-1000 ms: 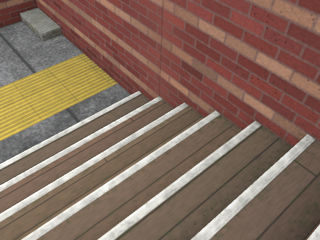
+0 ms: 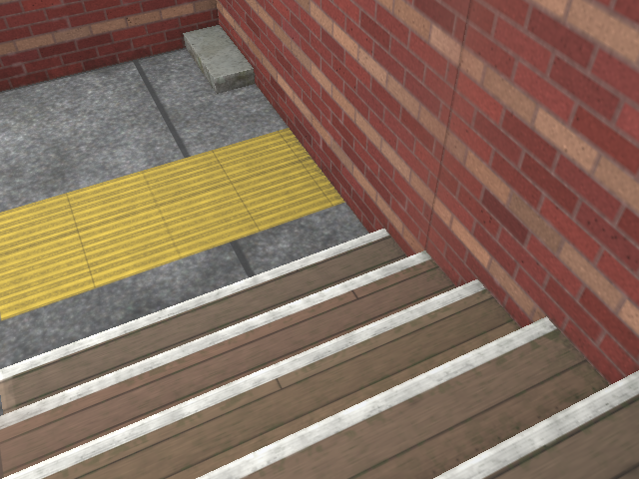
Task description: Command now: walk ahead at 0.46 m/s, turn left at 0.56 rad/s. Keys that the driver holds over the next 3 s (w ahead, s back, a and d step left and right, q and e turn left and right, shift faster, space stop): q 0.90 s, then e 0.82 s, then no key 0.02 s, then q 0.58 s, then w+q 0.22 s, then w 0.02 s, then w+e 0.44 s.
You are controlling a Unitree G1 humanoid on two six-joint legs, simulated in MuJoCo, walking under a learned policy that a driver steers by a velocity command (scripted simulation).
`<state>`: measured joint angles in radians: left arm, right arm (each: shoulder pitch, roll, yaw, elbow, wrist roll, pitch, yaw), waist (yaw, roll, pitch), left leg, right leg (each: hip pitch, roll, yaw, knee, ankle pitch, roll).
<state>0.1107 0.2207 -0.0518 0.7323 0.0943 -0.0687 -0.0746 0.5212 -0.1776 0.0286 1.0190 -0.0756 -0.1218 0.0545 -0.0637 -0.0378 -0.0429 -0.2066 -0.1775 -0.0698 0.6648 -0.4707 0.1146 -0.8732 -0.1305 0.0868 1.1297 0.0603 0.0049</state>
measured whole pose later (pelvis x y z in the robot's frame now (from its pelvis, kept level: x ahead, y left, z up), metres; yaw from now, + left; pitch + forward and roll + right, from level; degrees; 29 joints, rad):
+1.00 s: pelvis +0.19 +0.02 -0.13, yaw +36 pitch +4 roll -2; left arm 0.20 0.23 0.05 0.78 0.05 -0.09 0.00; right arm 0.50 -0.23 -0.06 0.82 -0.05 -0.05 0.07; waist -0.05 0.01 -0.06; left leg -0.40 -0.05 -0.01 0.56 -0.22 0.08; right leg -0.96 -0.02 -0.01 1.51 -0.24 0.03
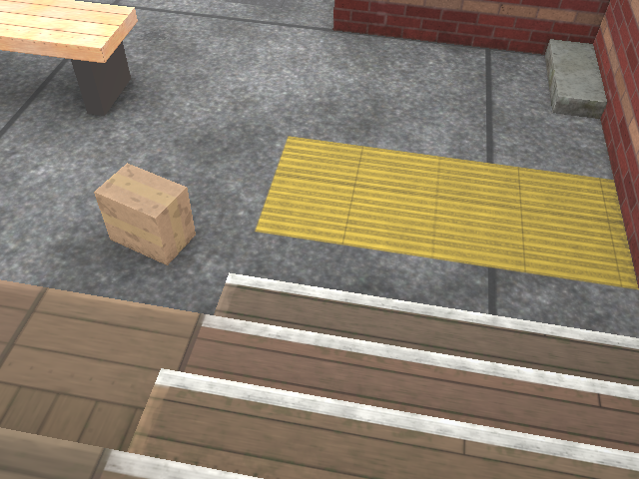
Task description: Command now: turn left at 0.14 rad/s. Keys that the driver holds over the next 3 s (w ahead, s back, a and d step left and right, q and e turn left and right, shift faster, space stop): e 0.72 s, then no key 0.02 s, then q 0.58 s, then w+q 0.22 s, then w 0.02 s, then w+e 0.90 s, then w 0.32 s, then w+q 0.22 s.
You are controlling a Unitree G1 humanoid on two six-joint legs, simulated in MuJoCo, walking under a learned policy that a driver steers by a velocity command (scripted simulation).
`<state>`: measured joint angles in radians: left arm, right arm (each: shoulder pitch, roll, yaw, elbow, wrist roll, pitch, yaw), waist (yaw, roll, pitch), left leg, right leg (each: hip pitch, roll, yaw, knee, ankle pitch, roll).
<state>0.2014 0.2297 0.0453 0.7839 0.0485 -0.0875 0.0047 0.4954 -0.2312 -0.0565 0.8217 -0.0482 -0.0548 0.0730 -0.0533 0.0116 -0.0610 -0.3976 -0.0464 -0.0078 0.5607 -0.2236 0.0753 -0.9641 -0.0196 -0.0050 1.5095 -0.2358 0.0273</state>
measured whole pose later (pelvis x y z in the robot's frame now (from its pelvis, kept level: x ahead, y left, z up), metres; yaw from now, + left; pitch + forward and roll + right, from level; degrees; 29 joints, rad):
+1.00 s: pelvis +0.08 -0.08 -0.01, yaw -20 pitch +3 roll +0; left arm 0.17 0.20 -0.01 0.78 0.00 -0.05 -0.10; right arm 0.28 -0.19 0.00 0.88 -0.03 -0.03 0.09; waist -0.02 -0.01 -0.04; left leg -0.38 0.03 0.01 0.70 -0.38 -0.02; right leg -0.39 0.09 0.05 0.70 -0.36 -0.05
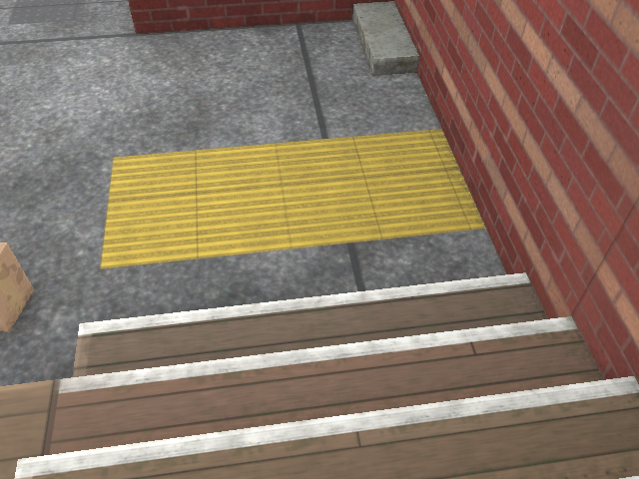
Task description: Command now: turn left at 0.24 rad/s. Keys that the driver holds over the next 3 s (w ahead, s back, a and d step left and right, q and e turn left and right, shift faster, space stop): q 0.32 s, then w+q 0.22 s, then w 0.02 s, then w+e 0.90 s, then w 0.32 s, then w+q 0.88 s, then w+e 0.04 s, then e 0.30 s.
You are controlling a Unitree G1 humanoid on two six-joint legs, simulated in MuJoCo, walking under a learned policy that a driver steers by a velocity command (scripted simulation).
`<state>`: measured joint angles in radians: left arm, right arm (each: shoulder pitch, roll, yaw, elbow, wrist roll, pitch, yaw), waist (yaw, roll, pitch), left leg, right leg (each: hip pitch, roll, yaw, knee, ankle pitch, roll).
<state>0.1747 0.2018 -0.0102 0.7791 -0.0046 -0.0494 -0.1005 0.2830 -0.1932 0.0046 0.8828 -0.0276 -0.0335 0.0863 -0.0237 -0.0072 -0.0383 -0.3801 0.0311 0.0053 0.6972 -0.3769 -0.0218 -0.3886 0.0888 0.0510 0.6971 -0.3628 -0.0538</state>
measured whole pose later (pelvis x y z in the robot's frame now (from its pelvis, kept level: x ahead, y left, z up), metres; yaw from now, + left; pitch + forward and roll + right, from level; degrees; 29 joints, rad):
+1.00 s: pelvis +0.23 +0.14 -0.11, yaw +14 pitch +1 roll +3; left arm 0.15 0.27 0.00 0.85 0.08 -0.10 -0.07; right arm 0.54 -0.20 0.05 1.01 -0.10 -0.09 0.05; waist -0.08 -0.04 -0.04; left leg -0.18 -0.07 0.11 1.31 -0.79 0.08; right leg -0.32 -0.02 -0.07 0.45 0.03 -0.08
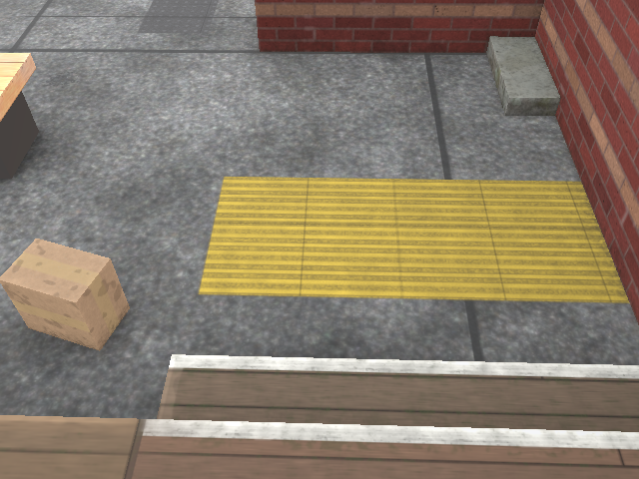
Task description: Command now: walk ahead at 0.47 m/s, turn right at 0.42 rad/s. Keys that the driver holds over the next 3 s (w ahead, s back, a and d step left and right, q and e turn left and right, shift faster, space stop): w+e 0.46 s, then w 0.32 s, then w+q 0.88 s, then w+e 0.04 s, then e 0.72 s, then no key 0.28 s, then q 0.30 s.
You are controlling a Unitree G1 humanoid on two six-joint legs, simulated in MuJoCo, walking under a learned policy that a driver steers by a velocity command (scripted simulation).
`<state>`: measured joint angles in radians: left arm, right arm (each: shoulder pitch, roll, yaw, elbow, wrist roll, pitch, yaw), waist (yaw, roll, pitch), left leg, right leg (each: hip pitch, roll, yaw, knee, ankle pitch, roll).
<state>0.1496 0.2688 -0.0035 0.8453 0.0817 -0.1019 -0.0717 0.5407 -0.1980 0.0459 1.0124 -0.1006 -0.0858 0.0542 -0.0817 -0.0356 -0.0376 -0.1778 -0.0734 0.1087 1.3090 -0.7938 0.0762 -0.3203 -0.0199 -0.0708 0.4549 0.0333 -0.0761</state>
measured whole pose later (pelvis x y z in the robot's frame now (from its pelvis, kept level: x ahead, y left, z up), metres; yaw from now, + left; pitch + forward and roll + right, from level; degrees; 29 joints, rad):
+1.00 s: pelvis +0.56 -0.13 -0.30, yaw -19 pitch +1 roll +5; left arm -0.03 0.19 -0.03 0.85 0.09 -0.07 -0.08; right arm 0.70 -0.13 0.02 1.16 -0.11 -0.06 0.07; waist -0.19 -0.06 0.00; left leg -0.08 0.02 0.05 1.23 -0.81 0.01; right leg -0.32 -0.10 -0.05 0.33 0.08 -0.07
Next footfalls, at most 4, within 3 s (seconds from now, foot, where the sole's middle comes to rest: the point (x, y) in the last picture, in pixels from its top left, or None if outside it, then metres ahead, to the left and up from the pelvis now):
0.38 left None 0.39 0.09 -0.94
0.98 right None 0.65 -0.28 -1.09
1.56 left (323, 392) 1.01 -0.05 -1.24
2.02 right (383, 327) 1.34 -0.30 -1.39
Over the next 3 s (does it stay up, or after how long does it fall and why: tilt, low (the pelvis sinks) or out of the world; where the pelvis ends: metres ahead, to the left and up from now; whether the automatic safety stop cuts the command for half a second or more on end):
stays up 1.32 -0.18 -0.64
